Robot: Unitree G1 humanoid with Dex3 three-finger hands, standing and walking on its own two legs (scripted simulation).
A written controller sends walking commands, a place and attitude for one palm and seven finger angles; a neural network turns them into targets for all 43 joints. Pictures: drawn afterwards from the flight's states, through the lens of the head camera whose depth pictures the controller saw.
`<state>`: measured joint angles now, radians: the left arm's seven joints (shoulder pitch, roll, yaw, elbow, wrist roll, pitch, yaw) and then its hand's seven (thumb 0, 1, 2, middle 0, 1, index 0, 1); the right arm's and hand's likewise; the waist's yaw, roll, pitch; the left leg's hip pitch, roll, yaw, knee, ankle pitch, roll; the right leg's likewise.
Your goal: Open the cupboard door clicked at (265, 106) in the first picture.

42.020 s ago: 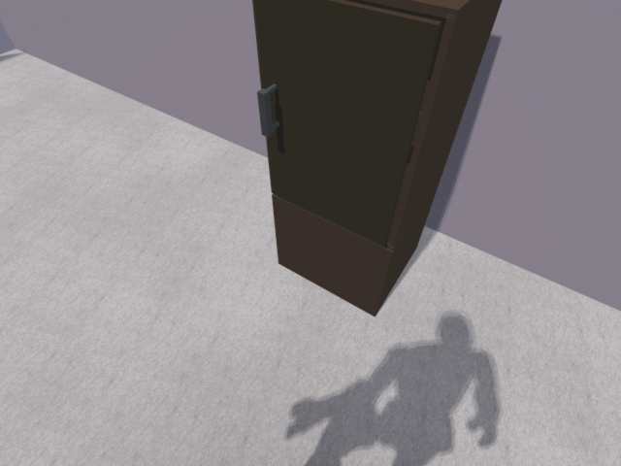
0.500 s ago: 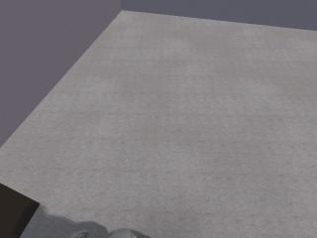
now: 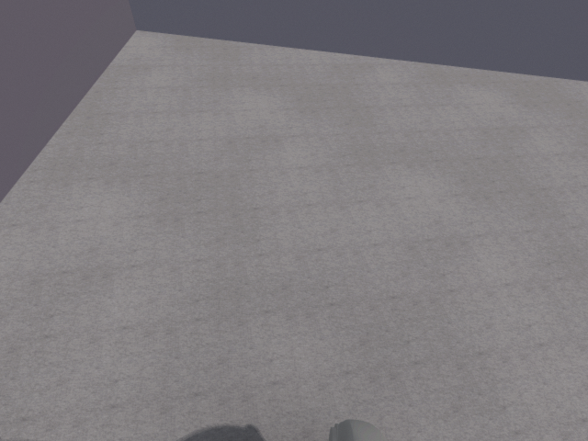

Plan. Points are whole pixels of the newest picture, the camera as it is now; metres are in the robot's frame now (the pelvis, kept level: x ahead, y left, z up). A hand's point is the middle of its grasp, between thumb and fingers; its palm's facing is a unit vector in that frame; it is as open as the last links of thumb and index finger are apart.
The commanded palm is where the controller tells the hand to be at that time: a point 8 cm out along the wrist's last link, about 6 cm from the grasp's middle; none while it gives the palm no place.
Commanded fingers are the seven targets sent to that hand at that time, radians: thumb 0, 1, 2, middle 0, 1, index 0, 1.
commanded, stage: walk to a spot facing it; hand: left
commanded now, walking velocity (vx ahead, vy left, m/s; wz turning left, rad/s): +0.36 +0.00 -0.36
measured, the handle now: out of the picture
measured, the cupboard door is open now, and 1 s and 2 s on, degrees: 40 40 40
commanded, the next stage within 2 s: turn to face it in 0.62 s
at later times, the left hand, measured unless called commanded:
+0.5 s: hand (237, 344) +0.29 +0.11 -0.17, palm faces -0.08 -0.97 -0.21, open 7.1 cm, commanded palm none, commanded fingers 0.00 0.90 0.90 -0.20 -0.30 -0.20 -0.30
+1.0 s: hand (244, 242) +0.51 +0.13 -0.17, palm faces +0.04 -0.98 -0.19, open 7.3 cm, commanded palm none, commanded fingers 0.00 0.90 0.90 -0.20 -0.30 -0.20 -0.30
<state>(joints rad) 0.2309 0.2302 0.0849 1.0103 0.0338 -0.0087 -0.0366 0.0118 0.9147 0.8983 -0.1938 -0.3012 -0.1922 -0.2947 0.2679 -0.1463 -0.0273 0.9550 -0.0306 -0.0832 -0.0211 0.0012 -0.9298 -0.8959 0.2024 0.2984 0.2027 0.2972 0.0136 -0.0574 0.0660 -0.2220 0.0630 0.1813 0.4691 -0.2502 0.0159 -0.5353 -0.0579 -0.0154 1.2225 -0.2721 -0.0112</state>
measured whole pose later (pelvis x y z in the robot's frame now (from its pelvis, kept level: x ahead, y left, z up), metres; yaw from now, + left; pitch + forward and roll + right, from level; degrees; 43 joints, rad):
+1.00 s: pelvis +0.42 -0.06 +0.00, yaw +1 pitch +0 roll -1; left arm 0.15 0.20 0.06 0.98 0.02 0.00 0.01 0.01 0.93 0.90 -0.19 -0.30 -0.19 -0.29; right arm 0.28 -0.16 -0.04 1.05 -0.02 -0.01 -0.01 0.00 -0.93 -0.90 0.20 0.30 0.20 0.30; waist -0.01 -0.02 0.07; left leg -0.29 0.00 0.05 0.49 -0.21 0.04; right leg -0.50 -0.08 -0.03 0.90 -0.33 0.07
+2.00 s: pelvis +0.53 -0.12 -0.01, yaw +36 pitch +1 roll +1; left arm 0.13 0.21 0.04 0.86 0.02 0.01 0.01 0.01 0.91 0.90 -0.20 -0.30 -0.20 -0.30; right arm 0.18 -0.24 -0.08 0.93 -0.01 0.06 0.01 0.01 -0.91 -0.90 0.20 0.30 0.20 0.30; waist -0.03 0.05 0.10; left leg -0.43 -0.04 -0.10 0.79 -0.43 -0.03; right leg -0.32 -0.03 -0.05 0.62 -0.32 0.01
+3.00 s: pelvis +0.56 -0.13 +0.00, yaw +72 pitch +0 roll +2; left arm 0.17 0.17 0.03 0.88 0.02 0.01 0.02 0.01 0.91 0.90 -0.20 -0.30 -0.20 -0.30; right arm 0.17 -0.26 -0.09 0.96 -0.02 0.08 0.03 0.01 -0.91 -0.90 0.20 0.30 0.20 0.30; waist -0.04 0.03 0.12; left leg -0.53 -0.02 -0.02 1.17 -0.43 -0.06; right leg -0.21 -0.08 -0.12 0.53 -0.32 -0.01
